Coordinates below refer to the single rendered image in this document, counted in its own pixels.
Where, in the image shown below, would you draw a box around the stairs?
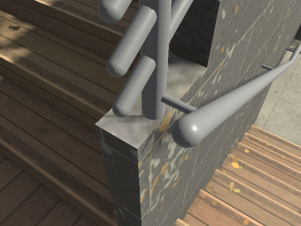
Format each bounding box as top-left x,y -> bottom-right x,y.
173,125 -> 301,226
0,0 -> 171,226

